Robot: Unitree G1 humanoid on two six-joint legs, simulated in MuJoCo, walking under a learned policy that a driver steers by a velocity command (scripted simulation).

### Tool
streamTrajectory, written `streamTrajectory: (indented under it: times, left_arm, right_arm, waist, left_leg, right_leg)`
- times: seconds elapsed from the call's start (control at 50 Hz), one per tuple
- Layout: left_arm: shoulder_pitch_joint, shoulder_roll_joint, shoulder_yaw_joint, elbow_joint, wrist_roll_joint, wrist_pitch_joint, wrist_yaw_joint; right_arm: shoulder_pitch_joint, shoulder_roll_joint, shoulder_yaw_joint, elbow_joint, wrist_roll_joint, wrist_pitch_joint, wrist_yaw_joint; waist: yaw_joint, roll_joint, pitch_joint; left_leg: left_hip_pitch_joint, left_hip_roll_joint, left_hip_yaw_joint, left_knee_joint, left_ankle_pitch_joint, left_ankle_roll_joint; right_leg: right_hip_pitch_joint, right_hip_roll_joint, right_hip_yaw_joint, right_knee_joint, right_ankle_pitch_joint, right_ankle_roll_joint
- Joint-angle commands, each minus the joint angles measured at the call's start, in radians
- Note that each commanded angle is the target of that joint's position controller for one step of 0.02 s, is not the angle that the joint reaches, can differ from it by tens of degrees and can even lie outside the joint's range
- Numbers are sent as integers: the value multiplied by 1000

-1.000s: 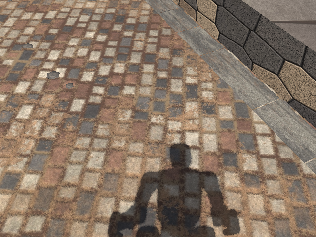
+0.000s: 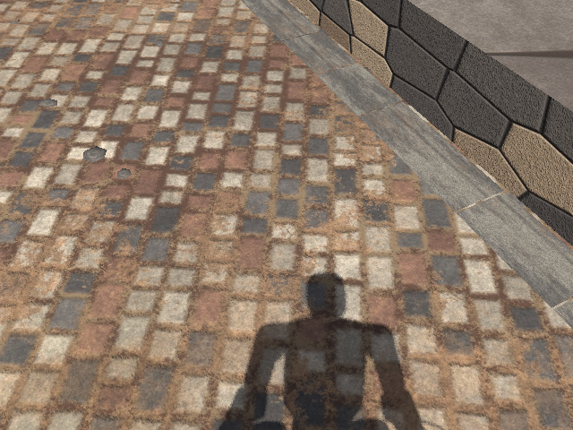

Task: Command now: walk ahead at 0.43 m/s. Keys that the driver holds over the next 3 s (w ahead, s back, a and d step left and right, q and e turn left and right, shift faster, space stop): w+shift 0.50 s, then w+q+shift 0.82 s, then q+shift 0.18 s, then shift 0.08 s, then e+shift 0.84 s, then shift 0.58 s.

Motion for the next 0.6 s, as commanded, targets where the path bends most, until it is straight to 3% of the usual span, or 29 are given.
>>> streamTrajectory:
  times: [0.02,0.06,0.1,0.12,0.14,0.16,0.18,0.2,0.22,0.24,0.26,0.3,0.36,0.42,0.5,0.52,0.56,0.58,0.6]
  left_arm:
    - [-154,81,14,-123,-9,-65,-23]
    - [-103,76,12,-120,-12,-84,-28]
    - [-35,70,18,-89,-10,-97,-27]
    - [64,57,20,-81,64,-65,-56]
    - [154,51,28,-47,63,-49,-57]
    - [287,67,36,-12,63,-52,-48]
    - [436,141,43,3,91,-64,-37]
    - [344,189,36,-24,95,-60,-31]
    - [216,209,43,-58,79,-61,-28]
    - [125,178,37,-94,66,-74,-34]
    - [104,166,32,-103,58,-83,-39]
    - [138,115,16,-88,53,-100,-33]
    - [235,101,13,-57,44,-108,-34]
    - [255,106,11,-61,41,-114,-34]
    - [277,129,14,-48,38,-117,-29]
    - [263,144,15,-46,40,-116,-31]
    - [280,173,21,-35,49,-107,-24]
    - [274,198,28,-34,63,-95,-15]
    - [250,225,37,-41,68,-81,-8]
  right_arm:
    - [15,-173,-38,-59,-9,-50,3]
    - [-61,-158,-34,-104,14,-59,13]
    - [-75,-199,-43,-111,27,-54,14]
    - [-57,-205,-56,-81,-66,-29,27]
    - [-83,-192,-59,-94,-77,-17,29]
    - [-120,-148,-49,-114,-77,-21,32]
    - [-224,-26,-16,-180,-80,-37,36]
    - [-204,22,-3,-235,-59,-53,53]
    - [-257,-28,-8,-264,-64,-57,67]
    - [-262,-88,-19,-259,-69,-59,82]
    - [-219,-99,-24,-237,-77,-56,91]
    - [-206,-96,-25,-231,-81,-33,107]
    - [-310,-81,-18,-274,-69,-10,107]
    - [-439,-68,-6,-331,-57,-10,108]
    - [-525,-71,2,-378,-51,-10,106]
    - [-504,-75,2,-376,-51,-10,101]
    - [-430,-98,-7,-358,-56,-11,86]
    - [-305,-125,-19,-327,-55,-14,80]
    - [-84,-158,-37,-260,-52,-16,72]
  waist:
    - [-19,142,168]
    - [23,115,114]
    - [59,136,79]
    - [102,97,56]
    - [141,32,76]
    - [195,-84,47]
    - [256,-341,1]
    - [158,-319,31]
    - [96,-176,116]
    - [59,-49,108]
    - [36,-28,68]
    - [27,-79,77]
    - [49,-60,137]
    - [63,-70,167]
    - [69,-85,184]
    - [51,-95,166]
    - [11,-152,78]
    - [-52,-184,5]
    - [-151,-192,-98]
  left_leg:
    - [-27,393,-544,-428,-394,206]
    - [-34,313,-368,-409,-249,129]
    - [-150,203,-196,-359,-184,100]
    - [-201,145,-130,-283,-297,129]
    - [-311,115,-97,-178,-325,134]
    - [-467,62,-40,78,-219,123]
    - [-637,-30,17,541,-190,88]
    - [-822,-65,-105,691,-90,103]
    - [-893,52,-117,763,37,97]
    - [-842,108,-91,737,154,75]
    - [-751,124,-77,685,186,50]
    - [-669,126,-27,650,230,9]
    - [-731,114,27,562,281,-11]
    - [-664,96,65,345,341,-14]
    - [-539,68,122,153,357,43]
    - [-489,43,149,113,325,72]
    - [-329,-49,210,115,239,123]
    - [-203,-90,209,131,185,146]
    - [14,-124,205,107,158,169]
  right_leg:
    - [-343,-84,29,292,0,-33]
    - [-259,-102,12,132,25,-46]
    - [12,-27,-97,-76,86,-26]
    - [157,54,-205,-189,81,-15]
    - [303,89,-257,-225,150,2]
    - [496,24,-138,-249,88,-5]
    - [533,-258,297,-391,-259,-42]
    - [459,-405,749,-606,-518,-158]
    - [365,-465,777,-628,-574,-206]
    - [319,-403,625,-584,-420,-183]
    - [283,-331,484,-584,-304,-156]
    - [226,-243,326,-631,-161,-137]
    - [264,-204,213,-667,19,-150]
    - [263,-191,121,-705,195,-156]
    - [359,-224,27,-745,496,-152]
    - [403,-220,-32,-704,668,-139]
    - [471,-237,-111,-511,1223,-116]
    - [481,-249,-139,-328,1398,-103]
    - [430,-244,-160,-71,1450,-87]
